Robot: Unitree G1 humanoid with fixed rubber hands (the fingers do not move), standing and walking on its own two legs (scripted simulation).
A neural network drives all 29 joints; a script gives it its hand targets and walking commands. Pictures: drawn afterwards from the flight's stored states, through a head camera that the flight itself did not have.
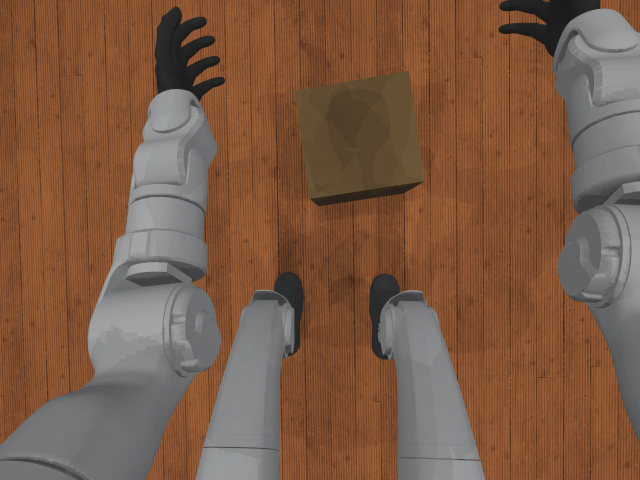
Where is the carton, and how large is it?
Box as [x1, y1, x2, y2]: [294, 71, 423, 205]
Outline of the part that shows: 408,71 294,91 309,196 318,205 402,193 423,181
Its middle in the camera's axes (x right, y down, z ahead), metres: +0.08 -0.19 +0.83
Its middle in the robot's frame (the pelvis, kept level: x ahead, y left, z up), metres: +0.52 -0.03 -0.52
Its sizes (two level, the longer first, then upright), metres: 0.210 0.200 0.250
